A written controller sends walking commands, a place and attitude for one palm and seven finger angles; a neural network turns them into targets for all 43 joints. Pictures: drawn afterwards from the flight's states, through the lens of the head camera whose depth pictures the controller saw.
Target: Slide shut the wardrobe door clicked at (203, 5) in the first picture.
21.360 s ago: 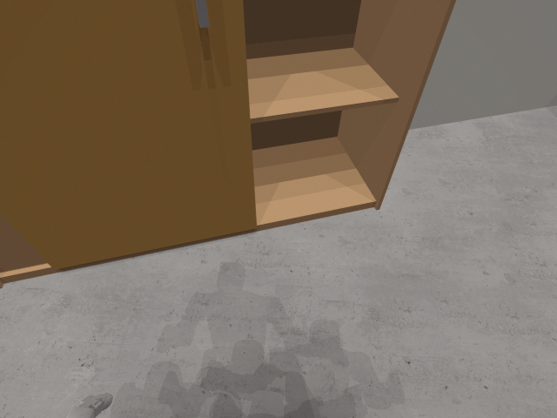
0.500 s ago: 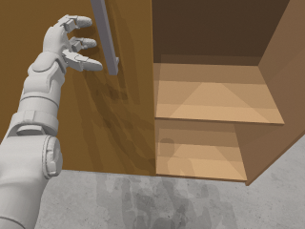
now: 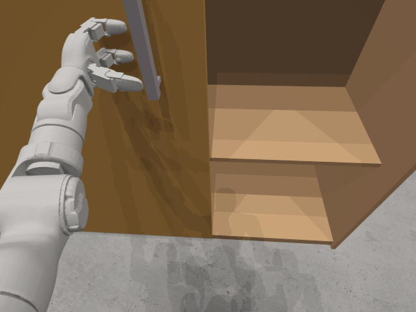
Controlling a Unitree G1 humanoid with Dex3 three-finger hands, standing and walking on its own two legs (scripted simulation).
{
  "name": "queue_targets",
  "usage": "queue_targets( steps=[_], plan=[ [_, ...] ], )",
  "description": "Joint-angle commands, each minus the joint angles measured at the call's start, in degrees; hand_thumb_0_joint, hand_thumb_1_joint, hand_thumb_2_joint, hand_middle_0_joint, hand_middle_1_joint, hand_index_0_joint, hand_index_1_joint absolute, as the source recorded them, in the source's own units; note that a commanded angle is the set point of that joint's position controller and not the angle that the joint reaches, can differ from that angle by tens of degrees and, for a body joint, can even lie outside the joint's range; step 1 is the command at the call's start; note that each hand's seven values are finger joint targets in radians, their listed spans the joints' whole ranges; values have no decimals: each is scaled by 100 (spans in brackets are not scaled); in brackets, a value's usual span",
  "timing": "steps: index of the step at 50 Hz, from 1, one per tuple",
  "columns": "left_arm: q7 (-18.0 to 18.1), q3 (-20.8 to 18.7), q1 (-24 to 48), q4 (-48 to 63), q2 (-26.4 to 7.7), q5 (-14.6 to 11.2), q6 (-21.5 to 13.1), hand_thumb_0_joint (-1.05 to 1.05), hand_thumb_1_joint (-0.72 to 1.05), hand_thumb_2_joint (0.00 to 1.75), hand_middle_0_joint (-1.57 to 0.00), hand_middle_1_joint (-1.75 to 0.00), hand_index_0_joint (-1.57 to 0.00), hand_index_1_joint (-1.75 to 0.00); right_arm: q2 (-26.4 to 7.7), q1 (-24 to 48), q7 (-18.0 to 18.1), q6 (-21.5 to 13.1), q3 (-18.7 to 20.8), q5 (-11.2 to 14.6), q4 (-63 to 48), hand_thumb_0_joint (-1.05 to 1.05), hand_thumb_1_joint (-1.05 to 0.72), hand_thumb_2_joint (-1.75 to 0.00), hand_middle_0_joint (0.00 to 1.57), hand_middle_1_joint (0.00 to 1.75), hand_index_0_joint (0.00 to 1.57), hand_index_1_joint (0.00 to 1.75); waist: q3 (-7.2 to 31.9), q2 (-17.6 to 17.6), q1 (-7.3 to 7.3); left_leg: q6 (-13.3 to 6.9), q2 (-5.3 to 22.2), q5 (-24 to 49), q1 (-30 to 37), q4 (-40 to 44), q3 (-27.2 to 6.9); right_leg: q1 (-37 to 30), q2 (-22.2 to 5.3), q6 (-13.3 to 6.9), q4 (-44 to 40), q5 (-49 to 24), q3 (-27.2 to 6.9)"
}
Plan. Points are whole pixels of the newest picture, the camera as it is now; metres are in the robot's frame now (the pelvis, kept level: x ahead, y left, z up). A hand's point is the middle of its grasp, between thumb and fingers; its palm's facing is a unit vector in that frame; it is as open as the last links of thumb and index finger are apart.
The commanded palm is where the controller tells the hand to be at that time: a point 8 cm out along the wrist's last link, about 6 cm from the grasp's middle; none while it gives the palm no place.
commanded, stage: slide the fingers in behind the handle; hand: left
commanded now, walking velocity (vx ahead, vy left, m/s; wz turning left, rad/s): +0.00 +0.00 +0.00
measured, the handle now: (143, 31) +0.52 +0.12 +0.28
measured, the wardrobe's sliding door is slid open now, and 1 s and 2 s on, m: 0.58 0.57 0.57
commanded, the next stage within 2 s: move the hooked fingers beside the handle in 0.38 s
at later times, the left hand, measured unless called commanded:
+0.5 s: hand (136, 60) +0.47 +0.13 +0.25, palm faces -0.02 -1.00 -0.01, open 13.9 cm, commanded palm +0.46 +0.17 +0.25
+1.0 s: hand (132, 57) +0.48 +0.14 +0.25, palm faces -0.05 -1.00 +0.01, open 13.7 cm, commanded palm +0.47 +0.20 +0.25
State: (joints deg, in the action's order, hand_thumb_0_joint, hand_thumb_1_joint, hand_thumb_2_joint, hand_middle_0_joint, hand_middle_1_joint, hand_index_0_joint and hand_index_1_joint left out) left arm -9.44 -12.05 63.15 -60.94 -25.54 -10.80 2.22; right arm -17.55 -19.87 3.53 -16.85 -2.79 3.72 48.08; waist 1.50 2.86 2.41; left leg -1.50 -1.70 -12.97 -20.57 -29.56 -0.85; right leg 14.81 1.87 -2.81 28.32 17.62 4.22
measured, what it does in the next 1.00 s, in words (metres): stands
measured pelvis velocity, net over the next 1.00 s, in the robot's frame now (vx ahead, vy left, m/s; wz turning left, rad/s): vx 0.01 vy -0.01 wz -0.04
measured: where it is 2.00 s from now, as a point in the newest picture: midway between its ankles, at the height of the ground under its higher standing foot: outside the picture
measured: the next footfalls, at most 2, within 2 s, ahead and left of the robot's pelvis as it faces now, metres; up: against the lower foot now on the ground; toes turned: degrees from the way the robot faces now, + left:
none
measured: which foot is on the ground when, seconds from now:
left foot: down 0.00-1.00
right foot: down 0.00-1.00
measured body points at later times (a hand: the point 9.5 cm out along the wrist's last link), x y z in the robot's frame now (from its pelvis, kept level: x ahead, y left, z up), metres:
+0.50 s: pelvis +0.00 -0.01 +0.00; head +0.01 -0.03 +0.45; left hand +0.47 +0.18 +0.25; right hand +0.08 -0.27 -0.12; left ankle +0.02 +0.10 -0.74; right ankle -0.03 -0.08 -0.74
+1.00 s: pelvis +0.01 -0.01 +0.00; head +0.01 -0.03 +0.45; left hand +0.48 +0.19 +0.25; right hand +0.08 -0.28 -0.12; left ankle +0.02 +0.10 -0.74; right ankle -0.03 -0.08 -0.74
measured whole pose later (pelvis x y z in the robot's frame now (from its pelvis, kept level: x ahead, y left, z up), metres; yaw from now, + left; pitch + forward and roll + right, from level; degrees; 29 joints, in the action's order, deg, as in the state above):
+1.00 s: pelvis +0.01 -0.01 +0.00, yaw -2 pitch +3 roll +0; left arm -11.9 -18.2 56.6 -52.7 -24.6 -8.8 6.5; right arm -17.0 -18.9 3.3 -9.2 -1.8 4.2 42.6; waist 3.4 3.0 3.8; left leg -1.0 -0.1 -13.4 -18.1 -28.1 1.0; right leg 12.9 3.4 -3.5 26.2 16.9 2.1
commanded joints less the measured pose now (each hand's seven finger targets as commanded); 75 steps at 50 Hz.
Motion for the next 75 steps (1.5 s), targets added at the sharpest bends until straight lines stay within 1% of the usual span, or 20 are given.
queue_targets(
  steps=[1, 8, 17, 19, 23, 25, 29, 32, 39, 42, 46, 49, 51, 57, 63, 64, 67, 69, 72, 75],
  plan=[
    [-172, 141, 3866, 1750, -299, -73, -508, 0, -50, 30, -30, -120, -30, -120, -785, -195, 49, -277, 288, 6, -549, 0, -90, -90, 20, 30, 20, 30, 1941, 185, 573, -93, 254, 1001, 2204, 129, -361, 803, -104, 143, -494, -1384, -389],
    [-177, -138, 3530, 2146, -512, -123, -486, 0, -50, 30, -30, -120, -30, -120, -797, -147, -5, -281, 329, -1, -654, 0, -90, -90, 20, 30, 20, 30, 2191, 15, 448, -134, 203, 1243, 2231, 118, -312, 500, -73, 136, -482, -1691, -402],
    [-72, -507, 2465, 2044, -958, 2, -218, 0, -50, 30, -30, -120, -30, -120, -764, 76, -88, -56, 326, 31, -930, 0, -90, -90, 20, 30, 20, 30, 1772, -248, 134, -175, 176, 1124, 1644, 195, -148, 189, -110, 134, -551, -1737, -427],
    [-64, -292, 2757, 2188, -648, 11, -159, 0, -50, 30, -30, -120, -30, -120, -706, 126, -65, 10, 308, 44, -951, 0, -90, -90, 20, 30, 20, 30, 1641, -257, 294, -190, 169, 958, 1625, 220, -110, 271, -91, 172, -571, -1708, -463],
    [48, -611, 2685, 2430, -951, 48, -98, 0, -50, 30, -30, -120, -30, -120, -696, 153, -64, 104, 332, 26, -1036, 0, -90, -90, 20, 30, 20, 30, 1972, -153, 188, -186, 159, 1193, 1737, 180, -85, 61, -104, 162, -517, -1947, -480],
    [54, -338, 2810, 2604, -602, 44, -54, 0, -50, 30, -30, -120, -30, -120, -643, 217, -70, 132, 332, 40, -1081, 0, -90, -90, 20, 30, 20, 30, 2027, -109, 257, -186, 155, 1272, 1865, 156, -56, 115, -100, 180, -520, -2053, -478],
    [85, -409, 2807, 2204, -756, 78, 34, 0, -50, 30, -30, -120, -30, -120, -662, 203, -29, 249, 313, 48, -1026, 0, -90, -90, 20, 30, 20, 30, 1647, -393, 305, -222, 141, 1003, 1503, 188, -13, 128, -114, 210, -580, -1907, -514],
    [72, -676, 2651, 2213, -1142, 140, 25, 0, -50, 30, -30, -120, -30, -120, -694, 146, -22, 310, 333, 27, -1056, 0, -90, -90, 20, 30, 20, 30, 1956, -302, 183, -227, 126, 1246, 1539, 146, 5, -105, -137, 195, -526, -2185, -527],
    [-71, -595, 2624, 2170, -1079, 120, 41, 0, -50, 30, -30, -120, -30, -120, -652, 177, -3, 432, 312, 44, -1135, 0, -90, -90, 20, 30, 20, 30, 1780, -302, 245, -236, 96, 1279, 1419, 157, 53, -186, -147, 212, -539, -2451, -542],
    [-55, -997, 2256, 2062, -1576, 128, 52, 0, -50, 30, -30, -120, -30, -120, -700, 145, 3, 475, 335, 37, -1172, 0, -90, -90, 20, 30, 20, 30, 1867, -386, 86, -248, 105, 1304, 1323, 144, 67, -356, -164, 212, -548, -2481, -565],
    [-108, -698, 2492, 2074, -1328, 181, 91, 0, -50, 30, -30, -120, -30, -120, -665, 137, 30, 532, 330, 57, -1183, 0, -90, -90, 20, 30, 20, 30, 1672, -276, 244, -246, 116, 1150, 1310, 201, 82, -183, -151, 221, -581, -2305, -563],
    [-63, -1056, 2268, 1935, -1754, 217, 115, 0, -50, 30, -30, -120, -30, -120, -707, 80, 28, 559, 345, 44, -1186, 0, -90, -90, 20, 30, 20, 30, 1718, -446, 153, -262, 120, 1120, 1201, 195, 76, -278, -148, 232, -595, -2268, -595],
    [-91, -850, 2475, 1945, -1573, 223, 128, 0, -50, 30, -30, -120, -30, -120, -691, 71, 46, 589, 345, 53, -1186, 0, -90, -90, 20, 30, 20, 30, 1700, -302, 244, -247, 131, 1039, 1249, 218, 80, -174, -151, 229, -611, -2133, -591],
    [-110, -1261, 2183, 1627, -2129, 245, 107, 0, -50, 30, -30, -120, -30, -120, -755, -14, 27, 630, 352, 36, -1237, 0, -90, -90, 20, 30, 20, 30, 1733, -477, 98, -255, 125, 1018, 973, 223, 111, -381, -175, 232, -608, -2187, -624],
    [-136, -1385, 2228, 1813, -2435, 377, 3, 0, -50, 30, -30, -120, -30, -120, -741, -69, 36, 671, 336, 25, -1324, 0, -90, -90, 20, 30, 20, 30, 1647, -264, 133, -245, 177, 839, 967, 274, 106, -302, -141, 209, -615, -1895, -624],
    [-156, -1170, 2200, 1844, -2171, 385, 23, 0, -50, 30, -30, -120, -30, -120, -714, -20, 35, 667, 331, 35, -1364, 0, -90, -90, 20, 30, 20, 30, 1672, -153, 151, -241, 165, 820, 1032, 288, 108, -250, -127, 202, -630, -1825, -626],
    [-145, -1262, 2124, 1449, -2407, 287, 88, 0, -50, 30, -30, -120, -30, -120, -806, -79, 12, 676, 357, 62, -1324, 0, -90, -90, 20, 30, 20, 30, 1523, -523, 100, -249, 167, 729, 807, 306, 107, -220, -151, 214, -722, -1702, -596],
    [-179, -1182, 2348, 1758, -2209, 356, 52, 0, -50, 30, -30, -120, -30, -120, -755, -80, 52, 672, 350, 36, -1363, 0, -90, -90, 20, 30, 20, 30, 1618, -260, 216, -234, 200, 629, 996, 331, 99, -164, -102, 214, -680, -1566, -614],
    [-162, -1399, 2127, 1539, -2596, 356, 73, 0, -50, 30, -30, -120, -30, -120, -823, -149, 34, 687, 375, 38, -1329, 0, -90, -90, 20, 30, 20, 30, 1675, -324, 98, -239, 202, 722, 902, 303, 99, -219, -133, 194, -701, -1594, -598],
    [-169, -1458, 2210, 1832, -2558, 397, 28, 0, -50, 30, -30, -120, -30, -120, -775, -166, 59, 694, 378, 13, -1369, 0, -90, -90, 20, 30, 20, 30, 1800, -236, 169, -233, 225, 752, 1055, 321, 92, -256, -93, 200, -666, -1647, -610]
  ],
)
